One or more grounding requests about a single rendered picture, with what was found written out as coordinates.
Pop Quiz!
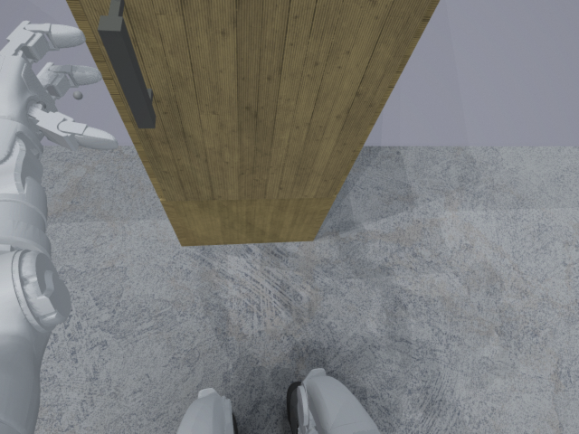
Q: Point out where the robot left forearm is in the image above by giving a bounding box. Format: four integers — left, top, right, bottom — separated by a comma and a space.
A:
0, 118, 52, 261

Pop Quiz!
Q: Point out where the left robot upper arm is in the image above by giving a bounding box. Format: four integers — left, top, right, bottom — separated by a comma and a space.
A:
0, 250, 71, 434

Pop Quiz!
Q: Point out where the cupboard door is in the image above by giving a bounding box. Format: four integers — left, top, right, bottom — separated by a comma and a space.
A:
79, 0, 432, 202

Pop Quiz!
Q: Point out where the handle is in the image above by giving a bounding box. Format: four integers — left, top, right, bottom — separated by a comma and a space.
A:
98, 0, 156, 128

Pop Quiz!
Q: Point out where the robot left hand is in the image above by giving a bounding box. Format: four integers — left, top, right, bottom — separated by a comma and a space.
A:
0, 21, 119, 151

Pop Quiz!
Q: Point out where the right robot thigh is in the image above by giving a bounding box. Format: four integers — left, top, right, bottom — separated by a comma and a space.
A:
297, 376, 381, 434

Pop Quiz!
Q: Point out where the robot left shin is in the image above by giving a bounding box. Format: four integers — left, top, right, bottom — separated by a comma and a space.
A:
197, 388, 220, 399

